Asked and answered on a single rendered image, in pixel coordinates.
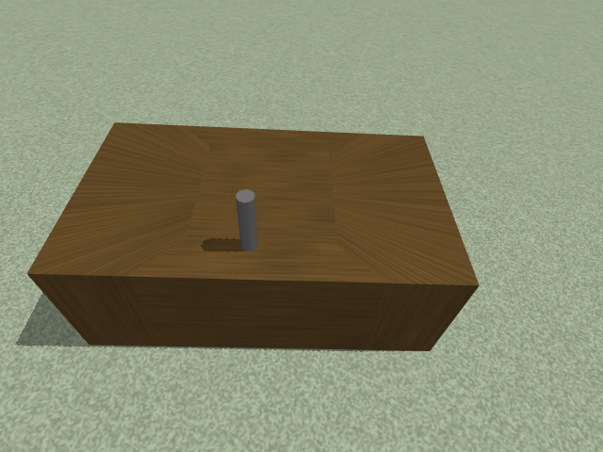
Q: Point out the can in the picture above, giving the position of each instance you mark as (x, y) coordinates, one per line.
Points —
(245, 204)

